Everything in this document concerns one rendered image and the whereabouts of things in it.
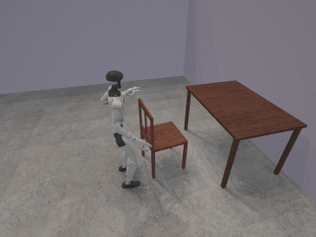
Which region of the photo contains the robot right hand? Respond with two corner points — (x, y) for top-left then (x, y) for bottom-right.
(135, 138), (152, 152)

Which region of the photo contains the robot right thigh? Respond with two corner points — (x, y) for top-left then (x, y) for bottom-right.
(116, 134), (137, 166)

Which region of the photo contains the robot head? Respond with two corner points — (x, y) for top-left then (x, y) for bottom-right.
(106, 70), (123, 98)

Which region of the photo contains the table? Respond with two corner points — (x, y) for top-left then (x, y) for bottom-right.
(184, 80), (307, 189)

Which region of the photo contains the chair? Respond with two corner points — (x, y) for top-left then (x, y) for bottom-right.
(138, 98), (188, 179)

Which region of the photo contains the left robot upper arm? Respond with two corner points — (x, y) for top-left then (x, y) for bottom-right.
(101, 85), (112, 105)

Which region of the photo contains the robot right forearm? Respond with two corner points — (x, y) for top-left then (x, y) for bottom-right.
(114, 123), (138, 143)

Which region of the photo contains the right robot upper arm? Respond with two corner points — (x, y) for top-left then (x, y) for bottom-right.
(112, 98), (122, 129)

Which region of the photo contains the robot left hand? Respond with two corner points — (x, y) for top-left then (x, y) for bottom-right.
(125, 86), (141, 97)

